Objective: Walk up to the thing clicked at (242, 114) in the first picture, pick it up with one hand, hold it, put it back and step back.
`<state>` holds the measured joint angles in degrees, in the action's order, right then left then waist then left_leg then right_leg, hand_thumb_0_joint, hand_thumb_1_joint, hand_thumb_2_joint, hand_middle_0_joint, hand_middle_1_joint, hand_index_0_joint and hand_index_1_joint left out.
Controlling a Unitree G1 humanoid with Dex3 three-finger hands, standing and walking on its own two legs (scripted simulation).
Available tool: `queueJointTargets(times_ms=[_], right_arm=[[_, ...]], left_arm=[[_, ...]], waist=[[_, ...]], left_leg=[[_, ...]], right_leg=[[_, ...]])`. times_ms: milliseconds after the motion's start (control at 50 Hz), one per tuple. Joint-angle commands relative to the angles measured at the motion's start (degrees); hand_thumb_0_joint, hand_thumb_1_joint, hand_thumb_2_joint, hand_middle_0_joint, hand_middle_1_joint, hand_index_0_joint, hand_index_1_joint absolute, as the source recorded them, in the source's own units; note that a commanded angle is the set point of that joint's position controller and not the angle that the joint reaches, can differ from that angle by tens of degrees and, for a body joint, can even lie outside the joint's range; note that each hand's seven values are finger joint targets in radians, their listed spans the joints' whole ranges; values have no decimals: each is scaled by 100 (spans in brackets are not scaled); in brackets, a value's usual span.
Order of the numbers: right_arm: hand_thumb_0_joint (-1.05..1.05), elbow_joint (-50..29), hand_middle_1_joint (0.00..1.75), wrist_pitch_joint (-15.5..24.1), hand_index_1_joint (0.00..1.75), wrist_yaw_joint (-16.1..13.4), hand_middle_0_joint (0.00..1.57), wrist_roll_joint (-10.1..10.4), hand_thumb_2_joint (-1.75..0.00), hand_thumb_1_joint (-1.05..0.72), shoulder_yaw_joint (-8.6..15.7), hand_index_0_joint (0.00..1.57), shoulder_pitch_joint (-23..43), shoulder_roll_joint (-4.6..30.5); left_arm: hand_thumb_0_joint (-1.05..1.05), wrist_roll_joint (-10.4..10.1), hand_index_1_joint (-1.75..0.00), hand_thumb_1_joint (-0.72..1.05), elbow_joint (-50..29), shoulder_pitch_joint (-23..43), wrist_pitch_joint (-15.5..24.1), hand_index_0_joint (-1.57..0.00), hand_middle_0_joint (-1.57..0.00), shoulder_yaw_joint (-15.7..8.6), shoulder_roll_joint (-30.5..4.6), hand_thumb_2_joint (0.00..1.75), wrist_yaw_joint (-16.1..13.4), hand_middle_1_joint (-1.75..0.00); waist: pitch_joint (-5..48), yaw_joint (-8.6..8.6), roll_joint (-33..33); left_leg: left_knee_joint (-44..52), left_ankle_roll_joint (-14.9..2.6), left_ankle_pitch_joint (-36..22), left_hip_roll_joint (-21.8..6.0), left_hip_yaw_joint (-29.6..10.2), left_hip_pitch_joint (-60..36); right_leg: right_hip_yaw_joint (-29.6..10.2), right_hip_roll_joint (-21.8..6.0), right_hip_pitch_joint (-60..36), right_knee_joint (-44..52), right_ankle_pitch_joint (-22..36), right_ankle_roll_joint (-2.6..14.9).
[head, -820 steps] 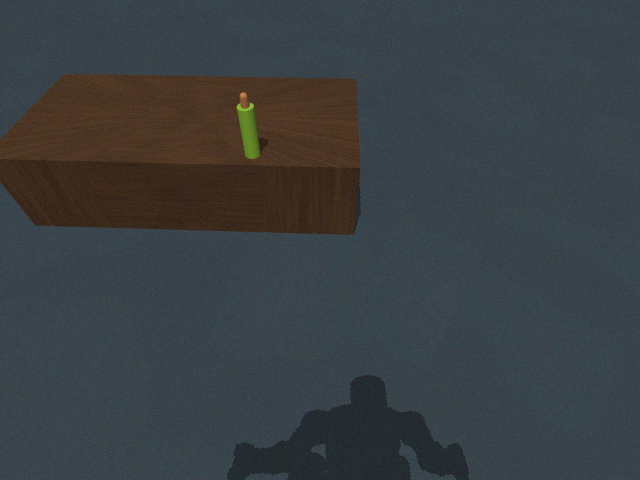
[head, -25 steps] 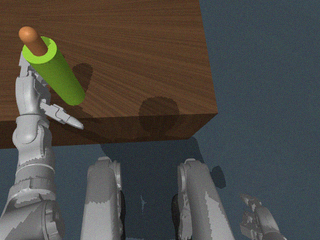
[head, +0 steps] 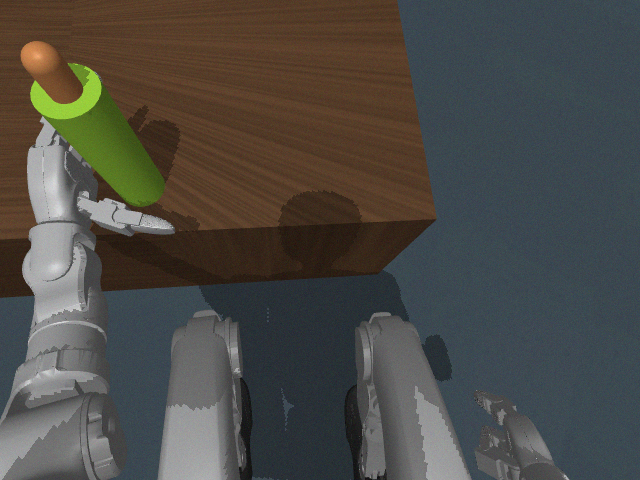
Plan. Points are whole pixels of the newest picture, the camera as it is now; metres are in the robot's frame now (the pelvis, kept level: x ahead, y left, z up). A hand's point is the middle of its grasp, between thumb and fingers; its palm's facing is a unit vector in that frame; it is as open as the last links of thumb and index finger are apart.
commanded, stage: close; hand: left
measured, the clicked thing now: (103, 136) +0.47 +0.24 +0.03
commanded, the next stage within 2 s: settle in 0.52 s
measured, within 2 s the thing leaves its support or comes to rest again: leaves its support in 1.08 s
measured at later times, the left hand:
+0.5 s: hand (118, 169) +0.46 +0.24 -0.01, palm faces +0.17 -0.99 -0.01, open 8.0 cm
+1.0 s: hand (126, 169) +0.46 +0.23 -0.01, palm faces +0.12 -0.99 -0.04, open 8.2 cm
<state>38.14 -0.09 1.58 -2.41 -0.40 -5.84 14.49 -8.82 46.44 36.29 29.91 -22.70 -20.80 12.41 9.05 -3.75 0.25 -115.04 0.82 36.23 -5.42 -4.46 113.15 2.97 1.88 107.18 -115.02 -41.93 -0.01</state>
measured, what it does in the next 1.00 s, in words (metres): stands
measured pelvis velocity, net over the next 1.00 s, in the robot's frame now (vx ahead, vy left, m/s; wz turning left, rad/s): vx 0.00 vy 0.00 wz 0.00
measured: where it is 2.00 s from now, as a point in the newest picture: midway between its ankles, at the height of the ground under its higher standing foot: (301, 457)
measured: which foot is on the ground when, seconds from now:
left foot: down 0.00-1.00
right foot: down 0.00-1.00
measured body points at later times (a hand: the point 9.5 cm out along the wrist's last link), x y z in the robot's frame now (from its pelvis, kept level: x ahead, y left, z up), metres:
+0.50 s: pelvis +0.00 +0.00 -0.01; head +0.20 +0.03 +0.39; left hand +0.44 +0.29 -0.01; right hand +0.12 -0.26 -0.14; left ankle +0.09 +0.14 -0.42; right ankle +0.07 -0.12 -0.42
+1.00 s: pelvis +0.00 +0.00 +0.00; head +0.21 +0.04 +0.40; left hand +0.45 +0.28 -0.01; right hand +0.13 -0.26 -0.13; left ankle +0.09 +0.14 -0.42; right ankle +0.07 -0.12 -0.42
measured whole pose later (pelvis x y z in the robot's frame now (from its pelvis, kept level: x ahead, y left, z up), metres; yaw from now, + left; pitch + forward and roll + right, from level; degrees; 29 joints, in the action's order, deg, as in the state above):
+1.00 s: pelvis +0.00 +0.00 +0.00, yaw +0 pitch +34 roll -4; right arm 36.8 -2.0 1.4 -1.2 -0.2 -7.4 14.4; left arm -7.7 42.2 35.7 24.0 -21.8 -21.4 11.2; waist 8.5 -3.8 0.5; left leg -115.3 0.8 36.7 -5.3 -4.6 113.4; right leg 3.0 1.9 107.3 -115.0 -42.3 -0.1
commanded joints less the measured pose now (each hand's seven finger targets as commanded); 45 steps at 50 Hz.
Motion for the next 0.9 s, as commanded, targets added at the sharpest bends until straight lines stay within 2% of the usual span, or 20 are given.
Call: queueJointTargets(times_ms=[0, 20, 60, 100, 160, 200, 240, 260, 300, 360, 420, 480, 500, 540, 600, 620, 640, 700, 800, 880], right_arm=[[0, -432, 30, 117, 30, -73, 20, 32, -90, -92, 358, 20, -720, 1016], [0, -435, 30, 105, 30, -70, 20, 43, -90, -92, 365, 20, -745, 1019], [0, -425, 30, 109, 30, -60, 20, 33, -89, -91, 355, 20, -701, 1013], [0, -378, 30, 100, 30, -58, 20, 22, -89, -92, 349, 20, -780, 1006], [0, -347, 30, 108, 30, -58, 20, -7, -90, -92, 343, 20, -788, 974], [0, -306, 30, 100, 30, -64, 20, -35, -89, -92, 364, 20, -838, 1023], [0, -292, 30, 96, 30, -59, 20, -39, -89, -91, 364, 20, -853, 1014], [0, -319, 30, 86, 30, -57, 20, -36, -89, -91, 363, 20, -834, 1046], [0, -331, 30, 83, 30, -51, 20, -32, -89, -91, 366, 20, -839, 1058], [0, -311, 30, 86, 30, -56, 20, -22, -89, -90, 370, 20, -900, 1052], [0, -299, 30, 85, 30, -51, 20, -18, -89, -90, 369, 20, -909, 1038], [0, -304, 30, 87, 30, -28, 20, -9, -89, -90, 368, 20, -924, 1037], [0, -369, 30, 79, 30, -25, 20, -2, -89, -90, 372, 20, -849, 1048], [0, -355, 30, 72, 30, -22, 20, 13, -89, -89, 369, 20, -845, 1059], [0, -333, 30, 61, 30, -26, 20, 8, -89, -88, 364, 20, -883, 1070], [0, -329, 30, 64, 30, -25, 20, 4, -89, -90, 391, 20, -931, 1091], [0, -454, 30, 62, 30, -20, 20, 9, -89, -90, 379, 20, -817, 1097], [0, -379, 30, 19, 30, -10, 20, 18, -89, -90, 370, 20, -943, 1041], [0, -397, 30, -42, 30, -35, 20, 44, -89, -89, 425, 20, -1030, 1096], [0, -476, 30, -63, 30, -70, 20, 85, -89, -90, 409, 20, -940, 1063]], left_arm=[[0, -97, -42, -34, -1126, 1353, 302, -55, -53, -178, -1014, 28, 10, -44], [0, -81, -43, -33, -1131, 1373, 315, -56, -54, -293, -1164, 29, -20, -45], [0, -67, -45, -25, -1263, 1431, 379, -58, -56, -216, -1065, 33, -27, -47], [0, -56, -49, -21, -1336, 1628, 463, -63, -61, -355, -1257, 36, -81, -51], [0, 22, -60, -13, -1127, 1714, 513, -72, -71, -96, -1076, 46, -53, -61], [0, 50, -64, -6, -1024, 1697, 506, -77, -76, -192, -1189, 50, -56, -66], [0, 62, -68, 0, -1046, 1798, 514, -81, -80, -153, -1208, 54, -20, -70], [0, 55, -69, 2, -1083, 1740, 500, -83, -82, -209, -1271, 56, -11, -71], [0, 48, -75, 5, -914, 1653, 448, -89, -88, -26, -1017, 60, 45, -77], [0, 15, -83, 13, -969, 1736, 404, -98, -97, -45, -1040, 67, 55, -85], [0, 5, -91, 22, -788, 1569, 338, -106, -105, 92, -889, 76, 94, -93], [0, -20, -97, 29, -666, 1562, 289, -113, -112, 56, -857, 82, 74, -99], [0, -3, -98, 33, -597, 1490, 277, -114, -113, 90, -813, 84, 80, -100], [0, -29, -110, 37, -533, 1518, 278, -122, -120, 16, -860, 95, 51, -112], [0, -10, -116, 40, -537, 1624, 279, -128, -126, 67, -885, 101, 107, -118], [0, -10, -120, 42, -409, 1563, 255, -122, -121, 91, -795, 107, 109, -121], [0, 31, -122, 42, -450, 1532, 257, -123, -122, 56, -940, 110, 96, -123], [0, 27, -127, 38, -618, 1544, 208, -127, -127, 73, -934, 114, 75, -127], [0, 73, -129, 36, -1096, 1642, 60, -128, -127, 24, -1120, 116, 82, -130], [0, -1, -131, 32, -1769, 1903, 11, -128, -127, -82, -1318, 117, -8, -131]], waist=[[3369, -43, 207], [3428, -5, 272], [3424, -18, 476], [3599, -20, 517], [3463, -121, 604], [3474, -94, 738], [3578, -92, 832], [3663, -28, 818], [3543, -107, 817], [3653, -140, 627], [3500, -187, 451], [3391, -162, 398], [3238, -158, 352], [3128, -123, 326], [3186, -138, 530], [3180, -162, 446], [3219, -130, 414], [3460, -56, 373], [3817, -7, 530], [4056, 78, 830]], left_leg=[[1173, -254, -695, 171, 103, -2529], [1162, -253, -703, 170, 110, -2540], [1203, -229, -770, 156, 62, -2791], [1102, -241, -967, 153, 66, -2805], [1103, -236, -815, 154, 91, -2817], [1098, -220, -735, 150, 81, -2831], [1091, -202, -729, 143, 79, -2945], [1120, -201, -787, 136, 66, -3092], [1159, -187, -684, 145, 36, -3028], [1067, -213, -806, 153, 65, -2880], [977, -239, -813, 167, 117, -2625], [926, -248, -802, 171, 124, -2499], [1002, -239, -559, 174, 95, -2440], [994, -229, -443, 164, 84, -2384], [990, -212, -505, 166, 59, -2499], [956, -216, -562, 164, 56, -2493], [948, -223, -552, 173, 87, -2423], [921, -246, -784, 185, 156, -2452], [1028, -236, -972, 160, 92, -2907], [1256, -207, -928, 134, 11, -3331]], right_leg=[[4, 78, -1651, 1644, 1207, 175], [1, 87, -1626, 1630, 1199, 184], [59, 85, -1440, 1492, 1266, 209], [54, 96, -1511, 1434, 1445, 201], [24, 108, -1317, 1480, 1283, 211], [54, 98, -1274, 1424, 1223, 226], [66, 96, -1250, 1389, 1207, 229], [81, 98, -1242, 1380, 1237, 234], [118, 86, -1155, 1352, 1169, 245], [119, 99, -1301, 1387, 1286, 217], [61, 97, -1442, 1463, 1299, 180], [86, 96, -1354, 1388, 1303, 195], [116, 102, -1222, 1389, 1079, 206], [104, 106, -1125, 1377, 972, 213], [139, 90, -1004, 1258, 1035, 235], [149, 96, -962, 1259, 1077, 231], [128, 104, -1091, 1300, 1054, 220], [60, 97, -1431, 1382, 1264, 198], [114, 92, -1464, 1376, 1412, 218], [95, 74, -1493, 1460, 1354, 231]])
